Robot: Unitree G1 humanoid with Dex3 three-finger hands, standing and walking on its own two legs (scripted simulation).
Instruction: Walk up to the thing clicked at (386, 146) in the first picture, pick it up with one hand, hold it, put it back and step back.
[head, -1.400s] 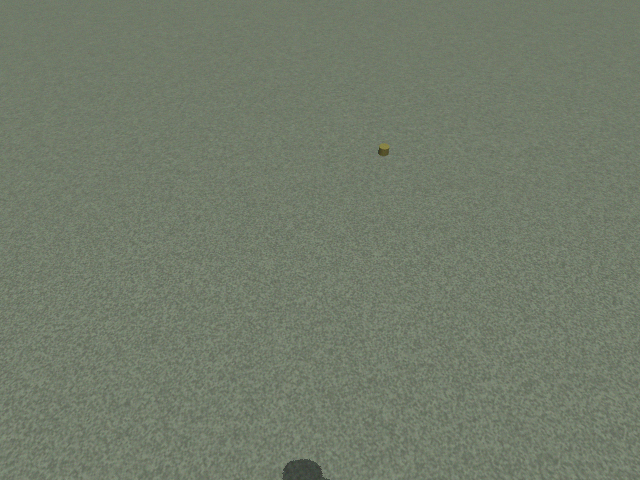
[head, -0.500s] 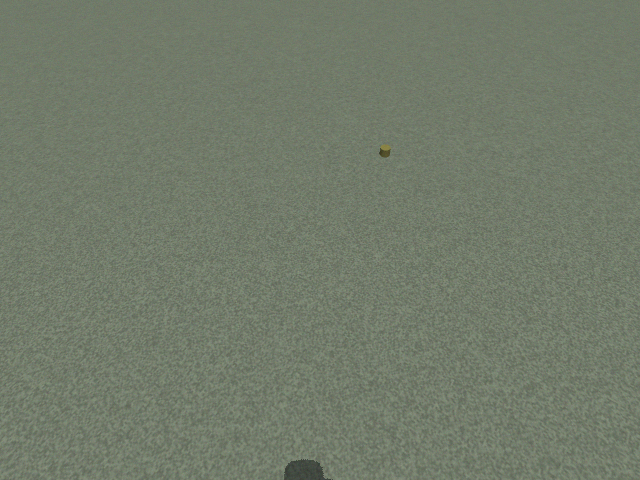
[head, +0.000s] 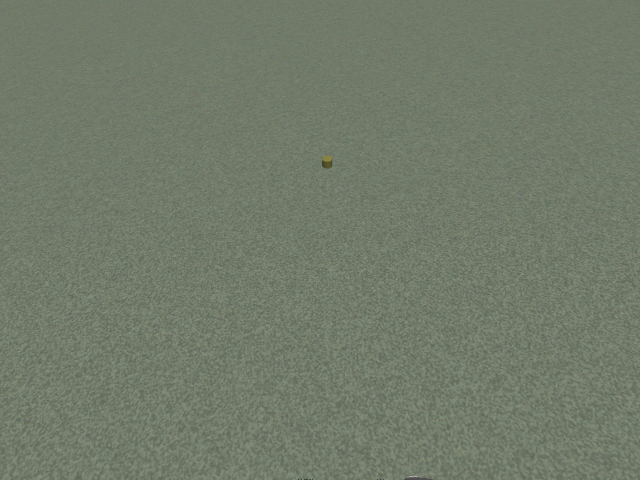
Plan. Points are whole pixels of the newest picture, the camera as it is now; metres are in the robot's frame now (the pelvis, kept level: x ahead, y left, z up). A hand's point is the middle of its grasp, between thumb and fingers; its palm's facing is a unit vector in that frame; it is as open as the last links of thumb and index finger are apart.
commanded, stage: walk up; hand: left
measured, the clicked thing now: (327, 162) +1.68 -0.01 -0.74
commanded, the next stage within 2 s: none
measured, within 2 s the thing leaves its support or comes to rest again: neither
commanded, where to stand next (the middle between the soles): +1.24 -0.21 m, yaw -12 degrees
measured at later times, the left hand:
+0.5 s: hand (188, 390) +0.30 +0.25 -0.17, palm faces -0.15 -0.93 -0.33, open 7.4 cm
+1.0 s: hand (269, 217) +0.65 +0.13 -0.11, palm faces -0.22 -0.90 -0.38, open 7.4 cm
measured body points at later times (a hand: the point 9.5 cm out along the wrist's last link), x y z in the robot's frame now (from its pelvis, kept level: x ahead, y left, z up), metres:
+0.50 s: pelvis +0.23 -0.02 -0.01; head +0.24 +0.00 +0.44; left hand +0.31 +0.29 -0.14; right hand +0.28 -0.36 -0.10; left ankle +0.32 +0.09 -0.73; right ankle +0.11 -0.15 -0.69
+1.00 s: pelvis +0.47 -0.10 +0.00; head +0.48 -0.13 +0.44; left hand +0.66 +0.17 -0.09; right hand +0.43 -0.43 -0.14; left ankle +0.41 +0.05 -0.65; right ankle +0.51 -0.22 -0.73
